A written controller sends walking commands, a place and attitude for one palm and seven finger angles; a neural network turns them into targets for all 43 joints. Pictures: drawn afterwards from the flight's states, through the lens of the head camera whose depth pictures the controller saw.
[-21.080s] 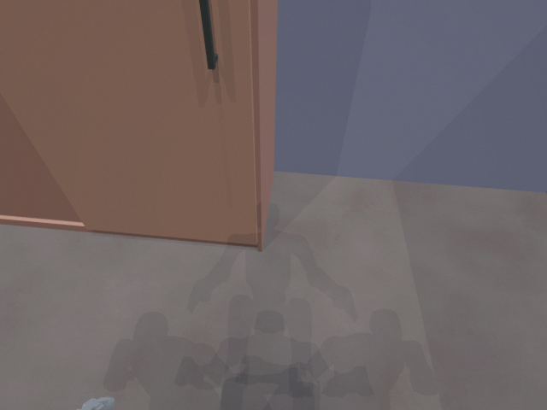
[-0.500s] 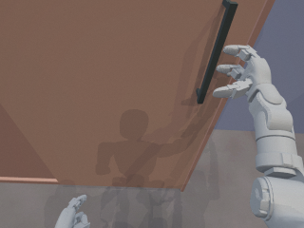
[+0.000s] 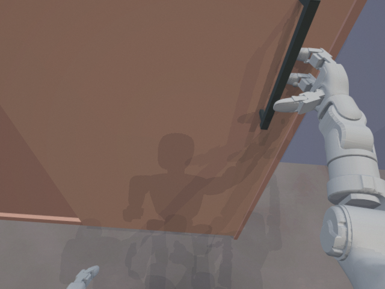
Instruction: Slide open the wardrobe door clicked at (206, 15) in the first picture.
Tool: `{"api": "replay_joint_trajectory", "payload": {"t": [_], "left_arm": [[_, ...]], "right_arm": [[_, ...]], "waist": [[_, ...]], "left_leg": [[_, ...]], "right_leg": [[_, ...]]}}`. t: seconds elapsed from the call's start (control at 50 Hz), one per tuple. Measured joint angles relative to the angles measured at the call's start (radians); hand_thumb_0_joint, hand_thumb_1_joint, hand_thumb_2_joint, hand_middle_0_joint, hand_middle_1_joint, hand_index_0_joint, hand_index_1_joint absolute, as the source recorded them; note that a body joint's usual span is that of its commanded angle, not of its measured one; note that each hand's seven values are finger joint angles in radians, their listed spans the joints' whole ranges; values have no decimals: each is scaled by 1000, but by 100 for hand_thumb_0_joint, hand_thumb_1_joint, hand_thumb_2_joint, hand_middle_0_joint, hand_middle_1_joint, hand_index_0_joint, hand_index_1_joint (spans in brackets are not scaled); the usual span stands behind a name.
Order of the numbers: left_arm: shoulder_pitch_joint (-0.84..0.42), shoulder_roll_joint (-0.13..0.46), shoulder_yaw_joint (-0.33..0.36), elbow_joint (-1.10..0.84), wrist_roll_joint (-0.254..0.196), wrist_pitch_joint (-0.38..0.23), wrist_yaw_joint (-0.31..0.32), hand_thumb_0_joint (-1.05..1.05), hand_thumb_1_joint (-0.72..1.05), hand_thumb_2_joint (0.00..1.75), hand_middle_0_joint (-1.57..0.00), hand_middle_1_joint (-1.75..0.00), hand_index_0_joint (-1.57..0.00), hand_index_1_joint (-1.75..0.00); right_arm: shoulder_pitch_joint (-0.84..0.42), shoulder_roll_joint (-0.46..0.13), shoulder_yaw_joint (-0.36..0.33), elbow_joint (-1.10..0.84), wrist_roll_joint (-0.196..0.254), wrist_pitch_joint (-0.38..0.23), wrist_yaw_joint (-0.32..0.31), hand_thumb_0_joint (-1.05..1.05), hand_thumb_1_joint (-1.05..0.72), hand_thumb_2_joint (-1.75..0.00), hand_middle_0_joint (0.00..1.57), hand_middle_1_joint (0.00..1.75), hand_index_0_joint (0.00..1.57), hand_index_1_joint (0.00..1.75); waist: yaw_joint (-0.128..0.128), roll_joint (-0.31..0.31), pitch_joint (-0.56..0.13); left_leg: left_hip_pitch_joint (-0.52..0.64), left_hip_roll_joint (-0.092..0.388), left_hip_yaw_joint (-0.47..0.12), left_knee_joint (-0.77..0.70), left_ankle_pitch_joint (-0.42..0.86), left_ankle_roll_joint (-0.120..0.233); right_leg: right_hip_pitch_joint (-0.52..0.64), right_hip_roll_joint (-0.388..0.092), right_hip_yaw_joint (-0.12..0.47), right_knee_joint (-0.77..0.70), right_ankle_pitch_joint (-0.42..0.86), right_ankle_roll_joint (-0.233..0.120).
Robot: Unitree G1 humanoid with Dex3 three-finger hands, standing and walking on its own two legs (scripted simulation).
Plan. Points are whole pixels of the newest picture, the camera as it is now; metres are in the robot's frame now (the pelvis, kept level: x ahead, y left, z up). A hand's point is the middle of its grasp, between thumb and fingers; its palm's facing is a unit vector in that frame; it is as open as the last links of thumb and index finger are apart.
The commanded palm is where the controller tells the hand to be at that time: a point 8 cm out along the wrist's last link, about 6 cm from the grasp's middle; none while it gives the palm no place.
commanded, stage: feel for the door with the fingertips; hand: right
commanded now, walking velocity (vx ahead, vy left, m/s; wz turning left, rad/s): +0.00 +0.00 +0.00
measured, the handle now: (281, 72) +0.50 -0.12 +0.23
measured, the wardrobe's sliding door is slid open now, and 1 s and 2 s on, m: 0.00 0.00 0.00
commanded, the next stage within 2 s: slide the fingers in behind the handle in 0.16 s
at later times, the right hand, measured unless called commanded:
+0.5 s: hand (292, 84) +0.45 -0.13 +0.23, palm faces -0.04 +1.00 -0.01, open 13.9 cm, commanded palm +0.42 -0.19 +0.23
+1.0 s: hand (283, 84) +0.45 -0.12 +0.24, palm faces -0.04 +1.00 -0.01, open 14.0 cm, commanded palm +0.42 -0.17 +0.23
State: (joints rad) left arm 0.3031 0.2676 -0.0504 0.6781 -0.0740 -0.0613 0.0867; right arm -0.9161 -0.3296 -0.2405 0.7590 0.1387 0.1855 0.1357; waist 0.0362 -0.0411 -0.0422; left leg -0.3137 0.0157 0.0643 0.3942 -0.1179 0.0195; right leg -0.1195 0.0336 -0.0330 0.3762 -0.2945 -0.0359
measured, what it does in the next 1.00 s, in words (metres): stands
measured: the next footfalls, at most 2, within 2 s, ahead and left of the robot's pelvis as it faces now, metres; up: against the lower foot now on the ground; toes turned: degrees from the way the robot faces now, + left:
none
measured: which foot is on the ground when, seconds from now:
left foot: down 0.00-1.00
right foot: down 0.00-1.00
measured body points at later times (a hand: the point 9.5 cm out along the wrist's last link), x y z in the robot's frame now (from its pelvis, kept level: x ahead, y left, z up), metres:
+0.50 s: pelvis -0.01 +0.00 +0.00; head +0.00 +0.02 +0.45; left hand +0.09 +0.25 -0.12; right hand +0.45 -0.19 +0.24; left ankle +0.05 +0.11 -0.74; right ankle -0.06 -0.09 -0.74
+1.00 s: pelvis +0.00 +0.00 +0.00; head +0.00 +0.02 +0.45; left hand +0.13 +0.25 -0.11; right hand +0.44 -0.17 +0.24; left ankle +0.05 +0.11 -0.74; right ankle -0.06 -0.09 -0.74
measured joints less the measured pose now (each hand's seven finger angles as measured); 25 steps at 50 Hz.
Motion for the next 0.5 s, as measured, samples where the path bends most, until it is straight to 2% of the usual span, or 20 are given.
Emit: {"api": "replay_joint_trajectory", "payload": {"t": [0.34,0.5], "left_arm": [[10,-3,-9,16,2,-37,-1,1,90,89,-20,-30,-20,-30],[16,-1,-8,7,-3,-42,-8,1,90,89,-20,-30,-20,-30]], "right_arm": [[-105,-28,-3,186,-10,-74,9,-1,50,-30,34,123,33,123],[-61,-16,-9,140,3,-96,29,-1,50,-30,32,122,31,121]], "waist": [[5,6,2],[5,5,-2]], "left_leg": [[-30,6,7,7,11,4],[-31,2,-4,8,13,4]], "right_leg": [[-39,4,7,19,8,2],[-34,2,-4,17,7,2]]}}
